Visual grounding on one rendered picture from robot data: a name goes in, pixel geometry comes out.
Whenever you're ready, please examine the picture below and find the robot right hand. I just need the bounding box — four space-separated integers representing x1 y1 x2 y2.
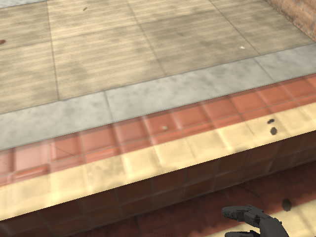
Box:
221 204 289 237

